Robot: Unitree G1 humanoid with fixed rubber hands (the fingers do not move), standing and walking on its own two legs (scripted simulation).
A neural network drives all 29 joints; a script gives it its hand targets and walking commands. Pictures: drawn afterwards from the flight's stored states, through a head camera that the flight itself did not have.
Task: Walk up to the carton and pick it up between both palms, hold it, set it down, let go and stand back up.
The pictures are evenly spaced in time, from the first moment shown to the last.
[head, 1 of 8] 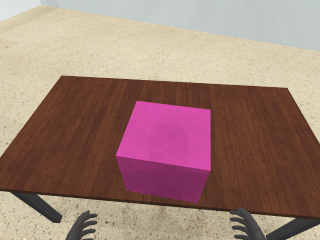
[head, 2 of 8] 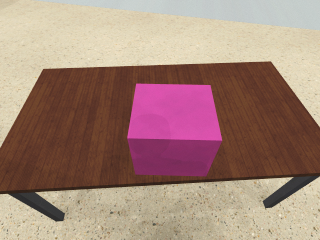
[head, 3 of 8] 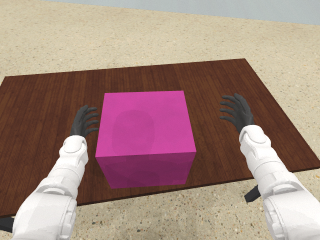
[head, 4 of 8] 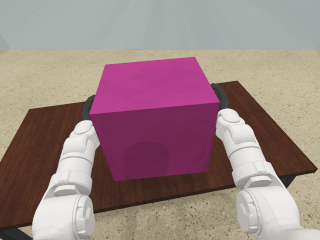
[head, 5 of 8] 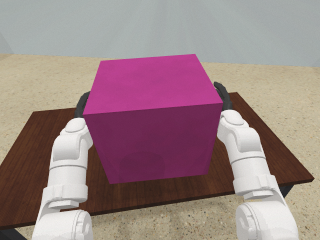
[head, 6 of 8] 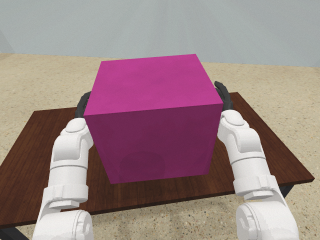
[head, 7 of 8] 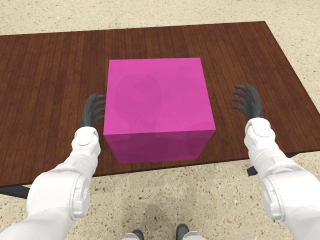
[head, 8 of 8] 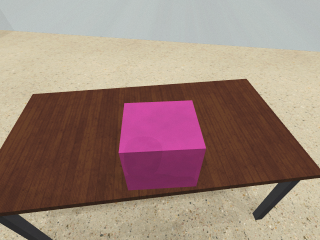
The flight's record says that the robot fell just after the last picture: no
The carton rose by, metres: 0.27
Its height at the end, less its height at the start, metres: +0.00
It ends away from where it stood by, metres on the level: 0.02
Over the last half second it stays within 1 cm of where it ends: yes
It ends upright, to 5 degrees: yes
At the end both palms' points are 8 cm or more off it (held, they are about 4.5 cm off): yes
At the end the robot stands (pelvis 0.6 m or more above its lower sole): yes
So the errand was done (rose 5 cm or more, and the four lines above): yes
